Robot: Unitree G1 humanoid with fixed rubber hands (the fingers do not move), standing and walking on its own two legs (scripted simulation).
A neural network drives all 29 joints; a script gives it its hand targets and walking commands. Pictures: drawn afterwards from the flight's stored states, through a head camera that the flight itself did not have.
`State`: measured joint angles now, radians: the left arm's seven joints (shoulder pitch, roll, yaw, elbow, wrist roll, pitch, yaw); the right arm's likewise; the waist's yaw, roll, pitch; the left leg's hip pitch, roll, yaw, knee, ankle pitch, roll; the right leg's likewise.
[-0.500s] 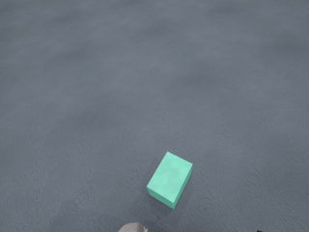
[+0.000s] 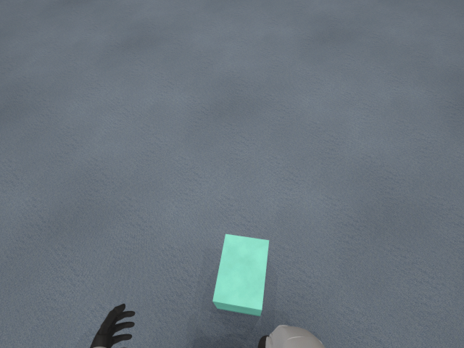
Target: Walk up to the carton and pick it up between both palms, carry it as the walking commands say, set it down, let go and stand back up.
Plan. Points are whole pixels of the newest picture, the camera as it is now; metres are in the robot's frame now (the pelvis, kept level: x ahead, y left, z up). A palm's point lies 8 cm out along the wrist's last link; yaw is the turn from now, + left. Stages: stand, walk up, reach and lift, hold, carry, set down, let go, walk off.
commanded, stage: walk up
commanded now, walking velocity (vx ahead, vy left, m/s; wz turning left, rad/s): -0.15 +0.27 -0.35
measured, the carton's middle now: (242, 275) +0.38 +0.00 -0.67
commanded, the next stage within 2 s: none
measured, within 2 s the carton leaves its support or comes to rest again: neither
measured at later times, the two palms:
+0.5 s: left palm out of the picture +0.11 +0.35 -0.12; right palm out of the picture -0.01 -0.22 -0.07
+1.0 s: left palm out of the picture +0.10 +0.26 -0.09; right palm out of the picture -0.01 -0.23 -0.12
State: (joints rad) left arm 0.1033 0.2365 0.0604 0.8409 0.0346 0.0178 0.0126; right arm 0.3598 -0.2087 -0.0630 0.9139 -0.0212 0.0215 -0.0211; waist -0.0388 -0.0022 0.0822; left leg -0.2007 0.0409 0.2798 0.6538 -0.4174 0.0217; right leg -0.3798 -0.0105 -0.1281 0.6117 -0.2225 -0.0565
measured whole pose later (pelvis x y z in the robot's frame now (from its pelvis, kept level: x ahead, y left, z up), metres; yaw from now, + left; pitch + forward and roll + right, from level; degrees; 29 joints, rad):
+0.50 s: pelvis -0.01 +0.07 +0.02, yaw -8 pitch +0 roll -4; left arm 0.21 0.35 0.12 0.85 0.04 0.10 -0.05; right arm 0.29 -0.26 -0.07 0.84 -0.02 0.04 -0.06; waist -0.02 -0.06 0.06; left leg -0.27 0.19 0.08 0.53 -0.25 -0.07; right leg -0.54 0.08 0.07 1.28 -0.38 0.10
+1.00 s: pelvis -0.03 +0.02 +0.02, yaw -9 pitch +1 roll +1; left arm 0.20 0.21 0.03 0.86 0.02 0.00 0.04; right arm 0.21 -0.23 -0.06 0.92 -0.03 0.08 0.01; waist 0.01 0.03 0.04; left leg -0.32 0.00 0.05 0.78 -0.47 -0.02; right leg -0.22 -0.06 -0.06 0.45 -0.24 0.01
